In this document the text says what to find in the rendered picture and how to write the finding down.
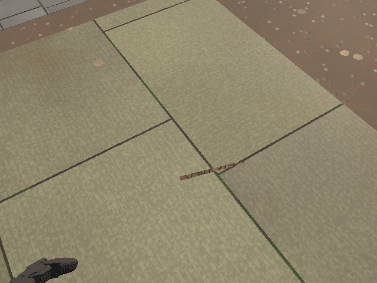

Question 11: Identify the left robot hand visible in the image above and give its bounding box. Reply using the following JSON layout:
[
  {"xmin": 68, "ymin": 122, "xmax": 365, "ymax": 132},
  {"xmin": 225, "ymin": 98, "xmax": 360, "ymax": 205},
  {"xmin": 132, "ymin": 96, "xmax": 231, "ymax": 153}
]
[{"xmin": 9, "ymin": 258, "xmax": 78, "ymax": 283}]

